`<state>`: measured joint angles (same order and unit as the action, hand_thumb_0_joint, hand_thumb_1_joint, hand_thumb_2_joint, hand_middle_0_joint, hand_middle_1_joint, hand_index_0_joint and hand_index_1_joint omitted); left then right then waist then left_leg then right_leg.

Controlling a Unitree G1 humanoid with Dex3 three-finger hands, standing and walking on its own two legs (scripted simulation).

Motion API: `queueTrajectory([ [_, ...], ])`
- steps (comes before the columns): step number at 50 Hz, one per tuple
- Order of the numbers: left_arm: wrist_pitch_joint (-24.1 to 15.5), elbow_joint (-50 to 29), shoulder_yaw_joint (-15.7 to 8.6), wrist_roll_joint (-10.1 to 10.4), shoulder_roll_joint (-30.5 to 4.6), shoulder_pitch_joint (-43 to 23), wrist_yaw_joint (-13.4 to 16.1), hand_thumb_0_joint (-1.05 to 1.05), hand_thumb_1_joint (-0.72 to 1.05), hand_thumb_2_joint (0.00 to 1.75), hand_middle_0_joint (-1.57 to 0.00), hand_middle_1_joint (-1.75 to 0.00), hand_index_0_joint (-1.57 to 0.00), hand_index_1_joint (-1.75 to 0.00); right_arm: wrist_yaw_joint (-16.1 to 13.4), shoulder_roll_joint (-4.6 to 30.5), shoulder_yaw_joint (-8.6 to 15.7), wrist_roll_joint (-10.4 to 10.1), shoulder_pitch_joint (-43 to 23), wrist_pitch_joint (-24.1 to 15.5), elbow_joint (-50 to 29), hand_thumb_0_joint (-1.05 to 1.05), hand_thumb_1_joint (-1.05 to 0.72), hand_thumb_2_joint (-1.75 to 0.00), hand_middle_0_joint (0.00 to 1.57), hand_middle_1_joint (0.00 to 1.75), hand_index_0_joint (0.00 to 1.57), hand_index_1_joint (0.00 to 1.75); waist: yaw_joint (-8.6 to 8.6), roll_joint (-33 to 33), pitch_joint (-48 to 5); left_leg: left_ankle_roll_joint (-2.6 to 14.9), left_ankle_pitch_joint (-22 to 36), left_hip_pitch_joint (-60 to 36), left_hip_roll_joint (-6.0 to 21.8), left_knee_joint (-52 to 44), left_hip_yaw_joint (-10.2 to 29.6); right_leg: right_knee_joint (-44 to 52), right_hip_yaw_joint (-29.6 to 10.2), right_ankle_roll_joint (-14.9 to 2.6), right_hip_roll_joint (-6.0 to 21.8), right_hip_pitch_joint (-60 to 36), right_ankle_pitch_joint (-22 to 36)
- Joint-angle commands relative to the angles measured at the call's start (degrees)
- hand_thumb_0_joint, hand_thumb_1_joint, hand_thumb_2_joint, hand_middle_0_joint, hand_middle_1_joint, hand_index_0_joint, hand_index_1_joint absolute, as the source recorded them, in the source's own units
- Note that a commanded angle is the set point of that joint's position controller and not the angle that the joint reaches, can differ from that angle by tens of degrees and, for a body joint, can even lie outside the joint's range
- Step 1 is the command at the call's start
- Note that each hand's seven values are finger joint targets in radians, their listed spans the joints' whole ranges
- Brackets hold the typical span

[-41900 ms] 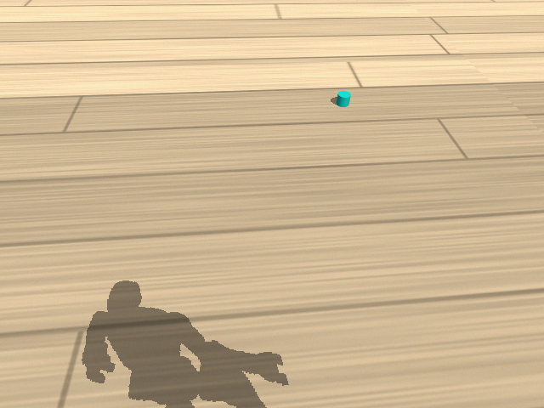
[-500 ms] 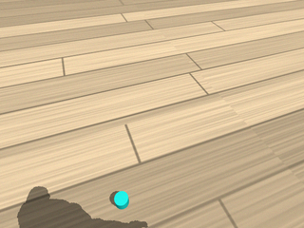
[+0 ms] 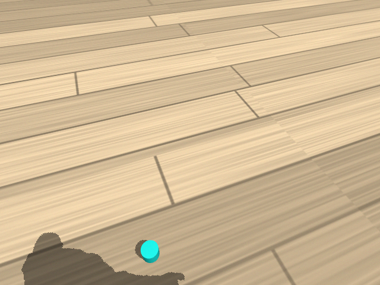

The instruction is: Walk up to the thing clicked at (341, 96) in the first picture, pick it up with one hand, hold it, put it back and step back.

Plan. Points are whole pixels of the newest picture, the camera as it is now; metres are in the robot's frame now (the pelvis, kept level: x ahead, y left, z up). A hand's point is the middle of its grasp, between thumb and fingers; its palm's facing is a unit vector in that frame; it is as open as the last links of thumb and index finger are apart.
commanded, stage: stand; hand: left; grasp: from above
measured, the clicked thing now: (150, 251) +0.43 +0.18 -0.75
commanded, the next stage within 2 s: step back in 0.82 s
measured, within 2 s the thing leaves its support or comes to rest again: neither
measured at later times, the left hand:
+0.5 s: hand out of the picture +0.07 +0.24 -0.16, palm faces +0.00 -0.94 -0.34, open 7.4 cm
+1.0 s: hand out of the picture +0.08 +0.27 -0.16, palm faces +0.02 -0.93 -0.38, open 7.4 cm
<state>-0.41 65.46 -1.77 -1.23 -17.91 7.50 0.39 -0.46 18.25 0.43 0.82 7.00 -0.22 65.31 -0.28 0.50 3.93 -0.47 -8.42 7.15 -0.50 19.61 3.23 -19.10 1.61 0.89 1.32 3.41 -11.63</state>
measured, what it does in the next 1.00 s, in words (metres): stands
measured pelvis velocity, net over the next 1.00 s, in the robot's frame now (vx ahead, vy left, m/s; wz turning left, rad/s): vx -0.02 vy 0.00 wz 0.01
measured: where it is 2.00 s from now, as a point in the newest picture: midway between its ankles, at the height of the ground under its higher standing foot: outside the picture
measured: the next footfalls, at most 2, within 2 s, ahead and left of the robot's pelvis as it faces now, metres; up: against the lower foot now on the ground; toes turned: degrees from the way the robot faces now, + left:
right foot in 1.54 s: -0.10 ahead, -0.08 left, +0.00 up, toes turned -2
left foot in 1.88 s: -0.17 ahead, +0.16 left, +0.00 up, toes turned -4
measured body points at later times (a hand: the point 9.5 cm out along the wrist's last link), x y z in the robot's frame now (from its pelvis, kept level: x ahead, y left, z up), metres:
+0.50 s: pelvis +0.01 -0.01 +0.00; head +0.01 -0.01 +0.45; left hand +0.07 +0.29 -0.13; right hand +0.08 -0.30 -0.14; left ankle +0.03 +0.12 -0.75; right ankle -0.01 -0.13 -0.75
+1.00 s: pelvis -0.02 +0.00 -0.01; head +0.03 +0.00 +0.43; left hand +0.08 +0.32 -0.14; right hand +0.07 -0.31 -0.14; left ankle +0.01 +0.12 -0.72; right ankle -0.01 -0.13 -0.75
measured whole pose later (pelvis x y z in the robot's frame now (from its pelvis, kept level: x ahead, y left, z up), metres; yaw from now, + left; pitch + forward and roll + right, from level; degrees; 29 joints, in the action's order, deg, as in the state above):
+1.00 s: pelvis -0.02 +0.00 -0.01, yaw +0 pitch -3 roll +0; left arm 1.2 58.6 -3.8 -0.7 -20.5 4.7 0.5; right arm 0.5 22.2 2.1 -0.1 4.9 2.4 59.2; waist 0.1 0.4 9.0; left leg 1.9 -21.4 19.1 -2.3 42.9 3.7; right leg -29.3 1.8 -0.1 2.0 11.3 -15.4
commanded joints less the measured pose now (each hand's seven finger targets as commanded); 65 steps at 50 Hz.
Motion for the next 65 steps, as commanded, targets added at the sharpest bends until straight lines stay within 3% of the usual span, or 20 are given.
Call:
queueTrajectory([
  [1, -1.11, -3.62, -2.15, 0.19, -11.81, -2.15, 0.83, 0.0, 0.9, 0.9, -0.2, -0.3, -0.2, -0.3, -0.72, 11.53, 2.22, 0.05, -2.78, -1.39, -3.51, 0.0, -0.9, -0.9, 0.2, 0.3, 0.2, 0.3, 0.27, -0.51, -3.38, 1.94, 6.45, -1.01, 6.61, -2.82, 4.75, 4.08, -4.87, -1.42, 5.87, 1.8, 3.84],
  [27, -1.31, -4.15, -1.68, 0.48, -12.86, -2.46, 0.57, 0.0, 0.9, 0.9, -0.2, -0.3, -0.2, -0.3, -0.43, 12.42, 2.02, -0.12, -2.7, -1.45, -3.19, 0.0, -0.9, -0.9, 0.2, 0.3, 0.2, 0.3, 0.29, -0.03, -4.4, 1.43, 8.6, -0.82, 6.9, -3.1, 4.41, 4.3, -4.98, -1.75, 6.14, 0.33, 6.54],
  [33, -1.12, -3.92, -1.75, 0.55, -13.05, -2.31, 0.38, 0.0, 0.9, 0.9, -0.2, -0.3, -0.2, -0.3, -0.45, 12.48, 1.89, -0.09, -2.64, -1.42, -3.1, 0.0, -0.9, -0.9, 0.2, 0.3, 0.2, 0.3, 0.29, 0.0, -3.36, 1.45, 4.47, -0.5, 6.77, -3.59, 4.46, 4.61, -5.26, -1.95, 5.9, 1.9, 2.87],
  [40, -1.25, -4.13, -1.49, 0.7, -12.97, -2.16, 0.39, 0.0, 0.9, 0.9, -0.2, -0.3, -0.2, -0.3, -0.47, 12.72, 1.69, -0.24, -2.62, -1.52, -3.07, 0.0, -0.9, -0.9, 0.2, 0.3, 0.2, 0.3, 0.15, 0.0, -4.4, 1.4, 8.76, -1.14, 7.18, -3.27, 4.42, 3.9, -5.05, -1.87, 6.04, 0.66, 6.49],
  [41, -0.72, -4.79, -4.44, 1.59, -17.72, -2.44, 0.75, 0.0, 0.9, 0.9, -0.2, -0.3, -0.2, -0.3, -0.1, 16.34, 2.92, -0.58, -4.68, -0.42, -4.52, 0.0, -0.9, -0.9, 0.2, 0.3, 0.2, 0.3, 0.33, -1.05, 1.86, 2.82, 16.86, 4.19, 5.62, 3.66, 4.35, -0.58, -5.64, -2.56, 5.58, 4.99, 16.18],
  [44, -0.19, -7.65, -5.29, 1.86, -17.79, -1.65, 1.12, 0.0, 0.9, 0.9, -0.2, -0.3, -0.2, -0.3, -0.08, 14.32, 3.15, -1.44, -1.81, 0.52, -6.5, 0.0, -0.9, -0.9, 0.2, 0.3, 0.2, 0.3, 0.88, -3.62, -4.03, 2.7, 15.71, 4.59, 2.2, 14.11, 1.16, -2.42, -8.03, -7.75, 9.49, 3.9, 23.65],
  [45, 0.07, -9.1, -5.61, 1.64, -18.29, -2.48, 1.14, 0.0, 0.9, 0.9, -0.2, -0.3, -0.2, -0.3, -0.05, 14.38, 3.49, -1.39, -1.15, 0.96, -7.38, 0.0, -0.9, -0.9, 0.2, 0.3, 0.2, 0.3, 0.98, -5.21, -5.49, 2.38, 10.85, 5.22, 0.57, 17.93, -0.1, -2.37, -9.75, -9.93, 11.89, 4.08, 24.2],
  [47, 0.46, -12.36, -5.71, 0.64, -18.88, -6.37, 1.27, 0.0, 0.9, 0.9, -0.2, -0.3, -0.2, -0.3, 0.26, 14.25, 4.24, -0.84, 0.5, 1.99, -8.78, 0.0, -0.9, -0.9, 0.2, 0.3, 0.2, 0.3, 1.57, -11.32, -6.14, 2.75, -14.32, 7.16, -2.51, 29.69, -0.46, -2.06, -14.65, -14.99, 18.72, 8.55, 25.13],
  [48, 0.59, -13.81, -5.87, 0.06, -19.17, -7.67, 1.35, 0.0, 0.9, 0.9, -0.2, -0.3, -0.2, -0.3, 0.48, 14.5, 4.51, -0.6, 2.4, 2.52, -9.48, 0.0, -0.9, -0.9, 0.2, 0.3, 0.2, 0.3, 2.13, -11.81, -5.23, 3.17, -21.08, 7.95, -1.5, 33.82, 1.36, -2.59, -15.53, -16.55, 20.89, 11.66, 24.15],
  [50, 0.6, -15.42, -5.62, -0.34, -18.37, -9.61, 1.55, 0.0, 0.9, 0.9, -0.2, -0.3, -0.2, -0.3, 0.85, 14.2, 4.81, -1.02, 3.48, 2.79, -10.76, 0.0, -0.9, -0.9, 0.2, 0.3, 0.2, 0.3, 2.92, -10.87, -3.43, 3.62, -21.02, 10.13, -0.48, 32.85, 2.47, -5.55, -12.67, -15.1, 18.78, 12.13, 25.05],
  [52, 0.94, -16.13, -5.17, -0.41, -17.61, -8.61, 1.49, 0.0, 0.9, 0.9, -0.2, -0.3, -0.2, -0.3, 0.76, 13.78, 4.83, -0.85, 3.82, 2.2, -11.29, 0.0, -0.9, -0.9, 0.2, 0.3, 0.2, 0.3, 1.89, -9.77, -4.18, 2.89, -14.98, 11.17, -0.4, 23.51, -0.45, -10.08, -9.82, -11.98, 15.23, 8.38, 24.27],
  [53, 1.37, -16.66, -4.94, -0.17, -17.83, -8.45, 1.41, 0.0, 0.9, 0.9, -0.2, -0.3, -0.2, -0.3, 0.71, 13.52, 4.86, -0.43, 5.18, 1.77, -11.01, 0.0, -0.9, -0.9, 0.2, 0.3, 0.2, 0.3, 2.32, -9.59, -5.11, 2.61, -9.29, 9.2, -0.24, 14.42, -1.89, -13.65, -8.76, -10.09, 13.5, 7.33, 22.82],
  [54, 1.91, -17.24, -4.79, 0.34, -17.4, -8.03, 1.17, 0.0, 0.9, 0.9, -0.2, -0.3, -0.2, -0.3, 0.61, 13.77, 4.99, 0.0, 6.09, 1.23, -10.91, 0.0, -0.9, -0.9, 0.2, 0.3, 0.2, 0.3, 2.64, -6.14, -5.55, 2.27, 4.82, 6.96, 0.33, 6.21, -2.27, -17.74, -6.72, -7.85, 10.69, 6.83, 19.77],
  [55, 2.42, -17.65, -4.39, 1.04, -14.87, -5.68, 1.02, 0.0, 0.9, 0.9, -0.2, -0.3, -0.2, -0.3, 0.37, 16.74, 5.79, 1.01, 3.72, 0.75, -11.99, 0.0, -0.9, -0.9, 0.2, 0.3, 0.2, 0.3, 0.85, 2.64, -6.15, 4.02, 20.74, 3.81, 6.77, 3.69, 7.27, -24.71, -3.69, -4.86, 3.7, 10.83, 10.96],
  [56, 2.78, -18.33, -4.01, 1.51, -12.18, -4.86, 1.26, 0.0, 0.9, 0.9, -0.2, -0.3, -0.2, -0.3, 0.28, 20.75, 6.62, 1.55, 3.53, 0.27, -12.99, 0.0, -0.9, -0.9, 0.2, 0.3, 0.2, 0.3, 0.75, 11.02, -6.18, 8.94, 35.3, -2.15, 16.0, 2.94, 19.44, -33.18, -3.75, -3.1, -5.58, 21.94, -17.84],
  [57, 3.08, -18.14, -4.32, 0.98, -13.67, -4.55, 2.11, 0.0, 0.9, 0.9, -0.2, -0.3, -0.2, -0.3, 0.25, 24.46, 7.16, 0.64, 4.06, 0.22, -13.77, 0.0, -0.9, -0.9, 0.2, 0.3, 0.2, 0.3, 2.92, 11.89, -8.8, 14.66, 38.7, -0.32, 20.56, 3.46, 23.87, -41.38, -10.8, -2.6, -7.78, 21.11, -29.2],
  [58, 3.26, -17.46, -4.34, 0.8, -14.28, -5.7, 2.55, 0.0, 0.9, 0.9, -0.2, -0.3, -0.2, -0.3, -0.09, 22.49, 6.97, 0.65, 2.72, 0.19, -14.07, 0.0, -0.9, -0.9, 0.2, 0.3, 0.2, 0.3, 2.68, 9.07, -8.66, 15.36, 35.55, 0.33, 20.46, 3.38, 23.63, -46.86, -13.68, -2.89, -7.35, 21.8, -28.06],
  [60, 3.31, -17.03, -4.32, 1.75, -14.44, -2.54, 2.46, 0.0, 0.9, 0.9, -0.2, -0.3, -0.2, -0.3, -1.16, 18.51, 6.03, 0.97, -1.61, 0.31, -15.48, 0.0, -0.9, -0.9, 0.2, 0.3, 0.2, 0.3, -0.39, 6.77, -9.18, 13.3, 33.76, -4.4, 15.25, 7.07, 13.38, -50.58, -14.27, -2.86, -6.24, 25.66, -21.65],
  [61, 3.2, -16.91, -4.44, 1.77, -14.99, -0.73, 2.23, 0.0, 0.9, 0.9, -0.2, -0.3, -0.2, -0.3, -1.51, 17.58, 5.89, 0.78, -1.46, 0.32, -16.37, 0.0, -0.9, -0.9, 0.2, 0.3, 0.2, 0.3, -0.92, 7.49, -9.49, 13.47, 32.77, -5.63, 14.85, 8.08, 11.92, -51.13, -12.86, -2.32, -5.65, 25.76, -19.33],
  [65, 2.89, -18.73, -4.67, 1.01, -14.54, -1.61, 1.65, 0.0, 0.9, 0.9, -0.2, -0.3, -0.2, -0.3, -1.81, 16.25, 5.87, 0.51, 2.56, 0.42, -17.21, 0.0, -0.9, -0.9, 0.2, 0.3, 0.2, 0.3, 1.93, 5.68, -7.36, 13.89, 30.79, -7.4, 14.22, 8.08, 10.48, -45.54, -11.11, 0.14, -5.71, 25.83, -18.76],
])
